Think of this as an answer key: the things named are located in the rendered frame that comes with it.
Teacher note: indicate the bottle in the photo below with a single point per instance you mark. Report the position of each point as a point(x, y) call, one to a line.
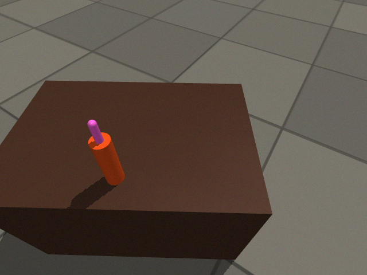
point(104, 152)

